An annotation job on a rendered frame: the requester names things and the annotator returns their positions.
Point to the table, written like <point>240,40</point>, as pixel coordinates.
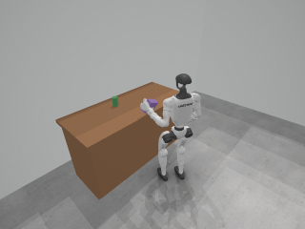
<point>108,144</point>

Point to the left robot forearm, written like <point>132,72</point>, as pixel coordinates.
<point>158,120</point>

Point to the right robot forearm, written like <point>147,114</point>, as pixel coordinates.
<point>192,118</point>

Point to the robot left foot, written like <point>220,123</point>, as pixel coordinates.
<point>159,171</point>

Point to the left robot thigh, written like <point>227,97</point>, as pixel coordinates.
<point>165,138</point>

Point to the right robot upper arm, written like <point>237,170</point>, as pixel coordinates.
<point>196,105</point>

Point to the sponge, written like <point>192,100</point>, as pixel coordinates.
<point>152,104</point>

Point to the left robot hand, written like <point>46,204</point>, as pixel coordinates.
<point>145,105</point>

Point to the left robot upper arm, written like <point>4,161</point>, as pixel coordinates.
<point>167,104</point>

